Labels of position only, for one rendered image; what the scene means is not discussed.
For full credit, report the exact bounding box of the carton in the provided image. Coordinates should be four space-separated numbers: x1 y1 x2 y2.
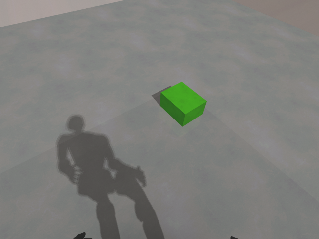
160 82 207 127

